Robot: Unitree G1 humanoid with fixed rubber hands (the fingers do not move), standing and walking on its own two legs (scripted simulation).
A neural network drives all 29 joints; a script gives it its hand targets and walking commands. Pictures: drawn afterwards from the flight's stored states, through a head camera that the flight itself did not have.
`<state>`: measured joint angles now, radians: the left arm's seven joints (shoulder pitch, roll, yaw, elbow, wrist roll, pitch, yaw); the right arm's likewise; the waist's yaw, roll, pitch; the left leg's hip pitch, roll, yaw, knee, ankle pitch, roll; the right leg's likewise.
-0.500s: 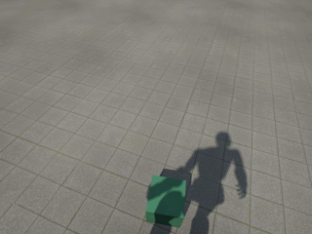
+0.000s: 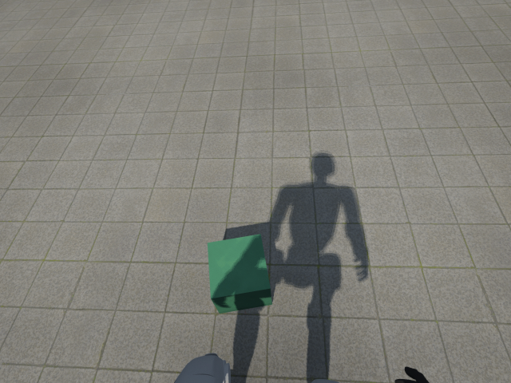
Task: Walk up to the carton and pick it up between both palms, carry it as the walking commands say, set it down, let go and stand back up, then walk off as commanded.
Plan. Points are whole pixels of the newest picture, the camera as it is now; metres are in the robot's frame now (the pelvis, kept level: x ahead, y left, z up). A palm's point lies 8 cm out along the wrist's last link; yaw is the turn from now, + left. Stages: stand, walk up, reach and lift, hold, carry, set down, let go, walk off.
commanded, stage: walk off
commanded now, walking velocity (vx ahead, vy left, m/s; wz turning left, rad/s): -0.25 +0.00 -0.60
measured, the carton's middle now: (240, 273) +0.54 +0.14 -0.66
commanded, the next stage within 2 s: none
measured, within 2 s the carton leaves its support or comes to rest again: neither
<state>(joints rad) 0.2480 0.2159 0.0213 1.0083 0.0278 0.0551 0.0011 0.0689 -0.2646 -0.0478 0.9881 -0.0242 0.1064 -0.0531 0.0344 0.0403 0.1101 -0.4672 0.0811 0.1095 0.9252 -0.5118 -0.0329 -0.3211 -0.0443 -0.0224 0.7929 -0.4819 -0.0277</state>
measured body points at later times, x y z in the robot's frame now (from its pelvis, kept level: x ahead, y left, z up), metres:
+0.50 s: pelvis -0.11 +0.05 +0.02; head -0.05 +0.06 +0.47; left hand +0.02 +0.29 -0.13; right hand -0.07 -0.24 -0.10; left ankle -0.13 +0.16 -0.71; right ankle -0.02 -0.10 -0.70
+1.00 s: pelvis -0.24 +0.09 +0.01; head -0.21 +0.03 +0.46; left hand -0.02 +0.26 -0.12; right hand -0.33 -0.17 -0.15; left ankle -0.13 +0.16 -0.70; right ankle -0.35 +0.03 -0.71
